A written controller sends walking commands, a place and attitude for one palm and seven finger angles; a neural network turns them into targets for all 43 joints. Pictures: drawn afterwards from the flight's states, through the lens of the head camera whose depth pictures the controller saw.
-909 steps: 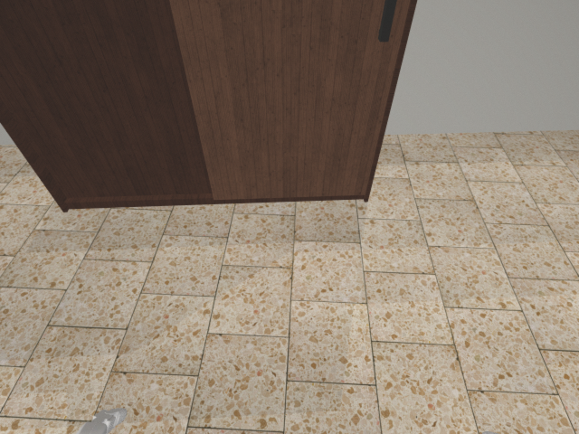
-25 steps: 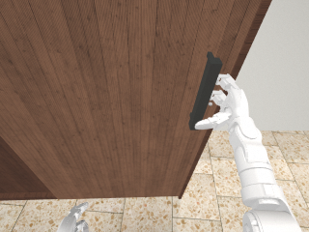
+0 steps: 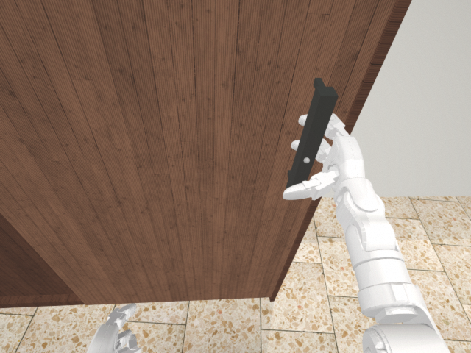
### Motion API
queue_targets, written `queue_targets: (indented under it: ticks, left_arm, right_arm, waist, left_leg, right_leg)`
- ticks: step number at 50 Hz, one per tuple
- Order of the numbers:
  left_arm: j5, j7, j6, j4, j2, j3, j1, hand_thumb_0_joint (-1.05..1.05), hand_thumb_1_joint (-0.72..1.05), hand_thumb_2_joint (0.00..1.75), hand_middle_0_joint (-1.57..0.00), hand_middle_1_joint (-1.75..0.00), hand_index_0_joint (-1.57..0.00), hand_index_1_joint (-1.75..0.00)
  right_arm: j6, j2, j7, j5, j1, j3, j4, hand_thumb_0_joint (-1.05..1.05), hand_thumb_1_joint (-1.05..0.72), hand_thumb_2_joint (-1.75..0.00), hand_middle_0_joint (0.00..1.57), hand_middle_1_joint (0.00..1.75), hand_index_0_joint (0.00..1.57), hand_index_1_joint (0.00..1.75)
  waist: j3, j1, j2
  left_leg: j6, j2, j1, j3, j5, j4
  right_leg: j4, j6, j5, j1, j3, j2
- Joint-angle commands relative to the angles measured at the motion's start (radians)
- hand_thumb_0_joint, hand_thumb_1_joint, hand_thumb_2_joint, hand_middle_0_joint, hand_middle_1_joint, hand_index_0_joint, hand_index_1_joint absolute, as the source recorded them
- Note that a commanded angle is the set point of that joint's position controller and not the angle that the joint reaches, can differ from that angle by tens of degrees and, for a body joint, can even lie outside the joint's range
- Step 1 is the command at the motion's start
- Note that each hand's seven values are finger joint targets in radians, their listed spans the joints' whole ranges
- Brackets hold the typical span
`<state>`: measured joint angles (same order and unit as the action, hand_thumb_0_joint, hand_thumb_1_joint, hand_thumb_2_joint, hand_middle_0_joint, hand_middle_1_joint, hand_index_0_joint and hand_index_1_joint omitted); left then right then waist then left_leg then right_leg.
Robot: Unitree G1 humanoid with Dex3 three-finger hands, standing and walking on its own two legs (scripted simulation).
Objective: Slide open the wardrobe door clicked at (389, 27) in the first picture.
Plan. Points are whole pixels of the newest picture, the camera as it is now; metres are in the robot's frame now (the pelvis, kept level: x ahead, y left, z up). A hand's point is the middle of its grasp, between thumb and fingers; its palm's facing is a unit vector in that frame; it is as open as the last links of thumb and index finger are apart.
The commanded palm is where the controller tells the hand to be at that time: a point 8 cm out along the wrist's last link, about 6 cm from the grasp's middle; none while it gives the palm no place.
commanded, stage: slide the fingers in behind the handle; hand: right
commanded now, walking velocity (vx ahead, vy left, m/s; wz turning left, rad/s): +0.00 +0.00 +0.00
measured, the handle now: (304, 142) +0.46 -0.09 +0.14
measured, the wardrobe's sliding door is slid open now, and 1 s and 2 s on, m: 0.00 0.00 0.00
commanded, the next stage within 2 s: grip the handle and tug to test in 0.58 s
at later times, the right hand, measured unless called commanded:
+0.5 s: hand (303, 160) +0.39 -0.07 +0.16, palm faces -0.12 +0.99 +0.00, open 14.3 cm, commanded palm +0.37 -0.13 +0.16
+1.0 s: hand (303, 159) +0.40 -0.07 +0.16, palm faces -0.12 +0.99 -0.02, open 11.7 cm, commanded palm +0.37 -0.12 +0.16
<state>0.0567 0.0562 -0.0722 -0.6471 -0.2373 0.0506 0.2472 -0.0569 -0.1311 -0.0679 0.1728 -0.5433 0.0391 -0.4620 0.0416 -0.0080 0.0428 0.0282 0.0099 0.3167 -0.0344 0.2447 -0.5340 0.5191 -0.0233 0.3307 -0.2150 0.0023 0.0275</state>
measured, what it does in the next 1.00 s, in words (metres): stands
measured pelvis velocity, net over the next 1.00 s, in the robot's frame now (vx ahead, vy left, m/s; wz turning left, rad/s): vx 0.00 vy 0.00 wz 0.01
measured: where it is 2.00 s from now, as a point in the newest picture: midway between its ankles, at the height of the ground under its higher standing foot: outside the picture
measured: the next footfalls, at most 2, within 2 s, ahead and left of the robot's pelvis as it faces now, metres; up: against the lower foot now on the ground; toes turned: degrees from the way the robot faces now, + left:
none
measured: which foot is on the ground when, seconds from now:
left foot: down 0.00-1.00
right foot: down 0.00-1.00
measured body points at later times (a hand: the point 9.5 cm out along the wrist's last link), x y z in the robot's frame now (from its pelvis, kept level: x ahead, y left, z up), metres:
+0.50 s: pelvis +0.00 +0.00 +0.00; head +0.00 +0.02 +0.45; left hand +0.13 +0.24 -0.10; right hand +0.39 -0.13 +0.16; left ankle +0.02 +0.10 -0.73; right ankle -0.04 -0.11 -0.73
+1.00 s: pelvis +0.00 +0.00 +0.00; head +0.00 +0.02 +0.45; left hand +0.14 +0.23 -0.10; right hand +0.40 -0.13 +0.16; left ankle +0.02 +0.10 -0.73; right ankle -0.04 -0.11 -0.73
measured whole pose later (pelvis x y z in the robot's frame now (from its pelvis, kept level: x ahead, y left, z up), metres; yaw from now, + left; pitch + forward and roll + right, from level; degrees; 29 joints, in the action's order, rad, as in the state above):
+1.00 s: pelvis +0.00 +0.00 +0.00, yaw +0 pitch +1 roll +0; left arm 0.05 0.04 -0.05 -0.64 -0.23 0.05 0.25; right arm -0.07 -0.11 -0.02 0.15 -0.55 0.03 -0.47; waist 0.04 -0.01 0.04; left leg 0.03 0.01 0.31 -0.03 0.24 -0.52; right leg 0.50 -0.03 0.33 -0.20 0.01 0.03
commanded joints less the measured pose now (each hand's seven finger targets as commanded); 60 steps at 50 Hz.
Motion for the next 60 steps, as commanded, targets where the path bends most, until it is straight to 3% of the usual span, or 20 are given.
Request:
queue_targets:
  ticks: [1, 6, 8, 9, 11, 16, 19, 21, 23, 26, 27, 34, 37, 42, 43, 45, 46, 47, 55, 60]
  left_arm:
    - [-0.007, 0.007, -0.046, 0.147, -0.101, -0.043, -0.065, 0.0, 0.9, 0.9, -0.2, -0.3, -0.2, -0.3]
    - [-0.008, 0.002, -0.035, 0.154, -0.101, -0.043, -0.069, 0.0, 0.9, 0.9, -0.2, -0.3, -0.2, -0.3]
    - [-0.006, 0.002, -0.031, 0.16, -0.098, -0.042, -0.072, 0.0, 0.9, 0.9, -0.2, -0.3, -0.2, -0.3]
    - [-0.005, 0.001, -0.032, 0.165, -0.092, -0.042, -0.077, 0.0, 0.9, 0.9, -0.2, -0.3, -0.2, -0.3]
    - [-0.004, 0.002, -0.03, 0.166, -0.096, -0.041, -0.078, 0.0, 0.9, 0.9, -0.2, -0.3, -0.2, -0.3]
    - [-0.004, 0.003, -0.033, 0.168, -0.097, -0.043, -0.077, 0.0, 0.9, 0.9, -0.2, -0.3, -0.2, -0.3]
    - [-0.003, 0.002, -0.037, 0.171, -0.092, -0.043, -0.078, 0.0, 0.9, 0.9, -0.2, -0.3, -0.2, -0.3]
    - [-0.004, 0.004, -0.032, 0.166, -0.101, -0.043, -0.076, 0.0, 0.9, 0.9, -0.2, -0.3, -0.2, -0.3]
    - [-0.003, 0.003, -0.032, 0.164, -0.095, -0.043, -0.075, 0.0, 0.9, 0.9, -0.2, -0.3, -0.2, -0.3]
    - [-0.004, 0.005, -0.028, 0.16, -0.099, -0.045, -0.073, 0.0, 0.9, 0.9, -0.2, -0.3, -0.2, -0.3]
    - [-0.004, 0.004, -0.03, 0.16, -0.094, -0.042, -0.07, 0.0, 0.9, 0.9, -0.2, -0.3, -0.2, -0.3]
    - [-0.005, 0.003, -0.029, 0.152, -0.093, -0.044, -0.065, 0.0, 0.9, 0.9, -0.2, -0.3, -0.2, -0.3]
    - [-0.008, 0.004, -0.026, 0.146, -0.096, -0.042, -0.063, 0.0, 0.9, 0.9, -0.2, -0.3, -0.2, -0.3]
    - [-0.01, 0.001, -0.024, 0.148, -0.093, -0.04, -0.067, 0.0, 0.9, 0.9, -0.2, -0.3, -0.2, -0.3]
    - [-0.009, 0.002, -0.023, 0.143, -0.094, -0.04, -0.062, 0.0, 0.9, 0.9, -0.2, -0.3, -0.2, -0.3]
    - [-0.008, -0.001, -0.028, 0.152, -0.088, -0.041, -0.07, 0.0, 0.9, 0.9, -0.2, -0.3, -0.2, -0.3]
    - [-0.009, 0.0, -0.026, 0.152, -0.094, -0.043, -0.066, 0.0, 0.9, 0.9, -0.2, -0.3, -0.2, -0.3]
    - [-0.009, -0.002, -0.027, 0.154, -0.09, -0.041, -0.069, 0.0, 0.9, 0.9, -0.2, -0.3, -0.2, -0.3]
    - [-0.01, -0.003, -0.028, 0.156, -0.092, -0.042, -0.071, 0.0, 0.9, 0.9, -0.2, -0.3, -0.2, -0.3]
    - [-0.009, -0.005, -0.026, 0.16, -0.09, -0.043, -0.073, 0.0, 0.9, 0.9, -0.2, -0.3, -0.2, -0.3]
  right_arm:
    - [0.074, -0.096, 0.005, 0.0, -0.426, 0.049, 0.225, 0.0, 0.5, -0.3, 0.3, 1.2, 0.3, 1.2]
    - [0.07, -0.121, 0.018, -0.002, -0.387, 0.082, 0.214, 0.0, 0.5, -0.3, 0.3, 1.2, 0.3, 1.2]
    - [0.074, -0.144, 0.013, -0.008, -0.399, 0.092, 0.241, 0.0, 0.5, -0.3, 0.3, 1.2, 0.3, 1.2]
    - [0.08, -0.118, 0.008, -0.01, -0.408, 0.064, 0.27, 0.0, 0.5, -0.3, 0.3, 1.2, 0.3, 1.2]
    - [0.079, -0.127, 0.006, -0.009, -0.397, 0.073, 0.263, 0.0, 0.5, -0.3, 0.3, 1.2, 0.3, 1.2]
    - [0.076, -0.114, 0.006, 0.005, -0.382, 0.071, 0.26, 0.0, 0.5, -0.3, 0.3, 1.2, 0.3, 1.2]
    - [0.082, -0.093, 0.01, 0.0, -0.408, 0.049, 0.3, 0.0, 0.5, -0.3, 0.3, 1.2, 0.3, 1.2]
    - [0.075, -0.12, 0.013, -0.001, -0.37, 0.072, 0.259, 0.0, 0.5, -0.3, 0.3, 1.2, 0.3, 1.2]
    - [0.074, -0.086, 0.014, -0.006, -0.415, 0.035, 0.269, 0.0, 0.5, -0.3, 0.3, 1.2, 0.3, 1.2]
    - [0.071, -0.104, 0.019, -0.011, -0.416, 0.048, 0.262, 0.0, 0.5, -0.3, 0.3, 1.2, 0.3, 1.2]
    - [0.071, -0.079, 0.02, -0.014, -0.439, 0.021, 0.276, 0.0, 0.5, -0.3, 0.3, 1.2, 0.3, 1.2]
    - [0.062, -0.046, 0.029, -0.012, -0.458, -0.001, 0.254, 0.0, 0.5, -0.3, 0.3, 1.2, 0.3, 1.2]
    - [0.06, -0.048, 0.029, -0.016, -0.457, 0.001, 0.224, 0.0, 0.36, -0.36, 0.32, 1.22, 0.32, 1.22]
    - [0.066, -0.054, 0.027, -0.018, -0.458, 0.003, 0.229, 0.0, 0.13, -0.46, 0.34, 1.25, 0.34, 1.25]
    - [0.067, -0.068, 0.027, -0.019, -0.475, 0.015, 0.223, 0.0, 0.08, -0.48, 0.35, 1.26, 0.35, 1.26]
    - [0.072, -0.027, 0.02, -0.018, -0.464, -0.02, 0.242, 0.0, -0.01, -0.52, 0.35, 1.27, 0.35, 1.27]
    - [0.074, -0.06, 0.023, -0.018, -0.459, 0.007, 0.24, 0.0, -0.06, -0.54, 0.36, 1.28, 0.36, 1.28]
    - [0.075, -0.039, 0.021, -0.018, -0.458, -0.01, 0.253, 0.0, -0.11, -0.56, 0.36, 1.29, 0.36, 1.29]
    - [0.075, -0.062, 0.02, -0.009, -0.421, 0.024, 0.241, 0.0, -0.48, -0.72, 0.41, 1.34, 0.41, 1.34]
    - [0.075, -0.068, 0.014, -0.011, -0.402, 0.028, 0.269, 0.0, -0.71, -0.82, 0.43, 1.37, 0.43, 1.37]
  waist:
    - [0.299, -0.007, -0.082]
    - [0.282, 0.002, -0.155]
    - [0.282, 0.002, -0.12]
    - [0.294, -0.001, -0.081]
    - [0.286, 0.003, -0.07]
    - [0.277, 0.002, -0.11]
    - [0.301, -0.002, -0.074]
    - [0.281, 0.003, -0.108]
    - [0.264, -0.014, -0.092]
    - [0.268, -0.008, -0.077]
    - [0.272, -0.018, -0.068]
    - [0.288, -0.021, -0.09]
    - [0.262, -0.023, -0.118]
    - [0.282, -0.018, -0.074]
    - [0.277, -0.02, -0.094]
    - [0.285, -0.021, -0.075]
    - [0.293, -0.013, -0.081]
    - [0.297, -0.015, -0.067]
    - [0.289, -0.007, -0.116]
    - [0.305, -0.001, -0.074]
  left_leg:
    - [0.004, -0.018, -0.178, 0.01, -0.309, 0.036]
    - [-0.004, -0.019, -0.219, 0.017, -0.329, 0.044]
    - [-0.004, -0.021, -0.226, 0.026, -0.326, 0.049]
    - [-0.002, -0.021, -0.224, 0.028, -0.33, 0.049]
    - [0.002, -0.021, -0.219, 0.023, -0.327, 0.049]
    - [0.0, -0.015, -0.216, 0.019, -0.308, 0.057]
    - [0.002, -0.014, -0.214, 0.022, -0.313, 0.055]
    - [0.0, -0.014, -0.217, 0.018, -0.312, 0.055]
    - [-0.001, -0.012, -0.195, 0.019, -0.309, 0.061]
    - [0.0, -0.013, -0.19, 0.019, -0.292, 0.062]
    - [0.001, -0.012, -0.186, 0.017, -0.297, 0.061]
    - [0.002, -0.009, -0.175, 0.009, -0.304, 0.055]
    - [0.001, -0.009, -0.166, 0.008, -0.295, 0.058]
    - [0.005, -0.011, -0.171, 0.009, -0.304, 0.052]
    - [0.005, -0.01, -0.175, 0.008, -0.304, 0.051]
    - [0.006, -0.009, -0.168, 0.008, -0.31, 0.05]
    - [0.008, -0.01, -0.18, 0.006, -0.314, 0.045]
    - [0.007, -0.009, -0.177, 0.006, -0.318, 0.045]
    - [0.004, -0.008, -0.198, 0.011, -0.327, 0.052]
    - [0.007, -0.01, -0.21, 0.012, -0.353, 0.048]
  right_leg:
    - [-0.053, -0.003, -0.309, 0.028, -0.002, -0.022]
    - [-0.06, -0.01, -0.297, -0.015, 0.011, -0.022]
    - [-0.064, -0.011, -0.285, -0.019, 0.018, -0.018]
    - [-0.062, -0.01, -0.291, -0.002, 0.022, -0.018]
    - [-0.062, -0.008, -0.297, 0.005, 0.018, -0.02]
    - [-0.07, -0.009, -0.283, 0.006, 0.016, -0.025]
    - [-0.069, -0.007, -0.291, 0.025, 0.016, -0.022]
    - [-0.071, -0.008, -0.291, 0.009, 0.015, -0.025]
    - [-0.072, -0.009, -0.288, 0.018, 0.016, -0.025]
    - [-0.069, -0.008, -0.283, 0.022, 0.015, -0.025]
    - [-0.074, -0.007, -0.29, 0.031, 0.011, -0.025]
    - [-0.067, -0.003, -0.309, 0.045, 0.002, -0.025]
    - [-0.07, -0.006, -0.301, 0.035, -0.001, -0.026]
    - [-0.065, -0.004, -0.314, 0.043, 0.0, -0.023]
    - [-0.066, -0.002, -0.311, 0.034, -0.002, -0.023]
    - [-0.061, -0.003, -0.318, 0.049, 0.001, -0.024]
    - [-0.062, -0.001, -0.333, 0.049, -0.004, -0.025]
    - [-0.064, 0.0, -0.338, 0.054, -0.002, -0.025]
    - [-0.065, -0.005, -0.322, 0.033, 0.005, -0.024]
    - [-0.063, -0.001, -0.351, 0.043, 0.01, -0.024]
